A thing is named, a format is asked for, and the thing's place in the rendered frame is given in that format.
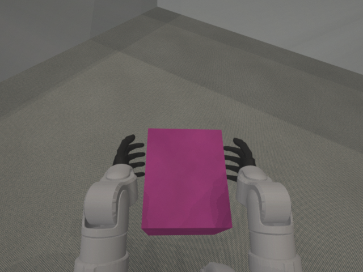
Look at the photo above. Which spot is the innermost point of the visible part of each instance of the carton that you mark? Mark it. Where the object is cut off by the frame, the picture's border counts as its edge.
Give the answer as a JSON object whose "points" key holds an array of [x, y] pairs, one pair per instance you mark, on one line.
{"points": [[185, 189]]}

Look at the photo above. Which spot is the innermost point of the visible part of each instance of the right robot hand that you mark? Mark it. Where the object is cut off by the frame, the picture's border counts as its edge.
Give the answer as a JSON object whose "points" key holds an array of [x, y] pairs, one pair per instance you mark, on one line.
{"points": [[245, 159]]}

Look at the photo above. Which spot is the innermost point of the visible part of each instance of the left robot forearm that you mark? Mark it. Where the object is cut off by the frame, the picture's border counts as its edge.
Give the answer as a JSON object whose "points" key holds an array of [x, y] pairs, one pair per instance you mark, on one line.
{"points": [[105, 221]]}

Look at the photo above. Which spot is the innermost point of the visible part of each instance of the left robot hand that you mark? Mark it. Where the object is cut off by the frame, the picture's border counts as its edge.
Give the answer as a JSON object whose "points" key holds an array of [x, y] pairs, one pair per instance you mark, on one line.
{"points": [[123, 156]]}

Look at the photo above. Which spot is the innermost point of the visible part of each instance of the right robot forearm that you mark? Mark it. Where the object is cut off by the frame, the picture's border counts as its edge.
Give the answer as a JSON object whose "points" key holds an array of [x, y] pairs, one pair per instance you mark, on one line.
{"points": [[270, 221]]}

